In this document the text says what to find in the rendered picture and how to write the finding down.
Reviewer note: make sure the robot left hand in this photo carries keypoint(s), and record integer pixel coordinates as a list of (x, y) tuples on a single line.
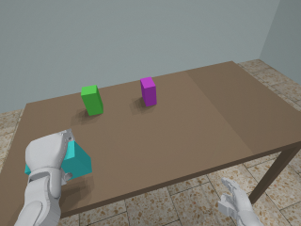
[(49, 152)]

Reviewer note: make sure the sponge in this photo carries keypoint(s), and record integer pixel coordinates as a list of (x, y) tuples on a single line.
[(76, 161)]

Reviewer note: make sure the robot right forearm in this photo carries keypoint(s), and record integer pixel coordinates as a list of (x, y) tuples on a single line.
[(247, 218)]

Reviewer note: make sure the table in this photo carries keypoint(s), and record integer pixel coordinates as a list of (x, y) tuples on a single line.
[(205, 120)]

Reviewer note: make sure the robot left forearm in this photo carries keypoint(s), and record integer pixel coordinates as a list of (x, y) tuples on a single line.
[(41, 198)]

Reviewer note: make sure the robot right hand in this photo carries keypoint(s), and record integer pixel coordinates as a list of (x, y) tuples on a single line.
[(239, 201)]

